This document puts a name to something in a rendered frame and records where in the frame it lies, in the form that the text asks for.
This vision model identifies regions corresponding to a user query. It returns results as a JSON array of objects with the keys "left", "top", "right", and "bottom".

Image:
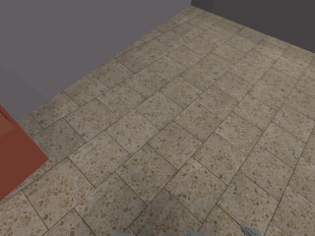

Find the right robot hand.
[{"left": 240, "top": 225, "right": 264, "bottom": 236}]

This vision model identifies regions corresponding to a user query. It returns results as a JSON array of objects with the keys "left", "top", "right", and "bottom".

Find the cupboard door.
[{"left": 0, "top": 113, "right": 14, "bottom": 136}]

